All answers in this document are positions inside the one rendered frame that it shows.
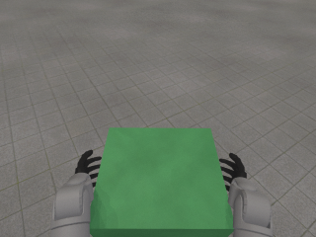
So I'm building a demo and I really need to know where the robot right forearm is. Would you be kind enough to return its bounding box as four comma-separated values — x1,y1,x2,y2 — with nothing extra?
227,177,274,237

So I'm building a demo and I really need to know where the robot right hand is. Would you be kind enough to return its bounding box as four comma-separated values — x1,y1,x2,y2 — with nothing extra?
219,152,247,192

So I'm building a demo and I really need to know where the carton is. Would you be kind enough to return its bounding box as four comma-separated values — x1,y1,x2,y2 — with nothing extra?
89,127,234,237

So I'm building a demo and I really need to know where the robot left hand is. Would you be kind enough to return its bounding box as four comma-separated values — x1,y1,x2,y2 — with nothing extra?
75,149,102,188

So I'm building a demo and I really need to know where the robot left forearm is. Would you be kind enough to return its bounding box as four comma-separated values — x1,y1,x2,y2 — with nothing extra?
50,172,94,237

